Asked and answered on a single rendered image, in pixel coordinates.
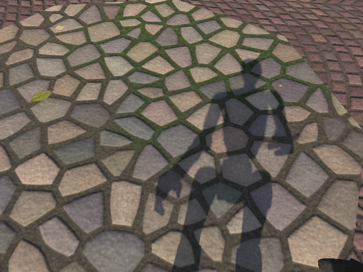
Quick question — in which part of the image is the robot right hand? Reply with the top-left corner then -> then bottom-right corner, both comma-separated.
318,258 -> 363,272

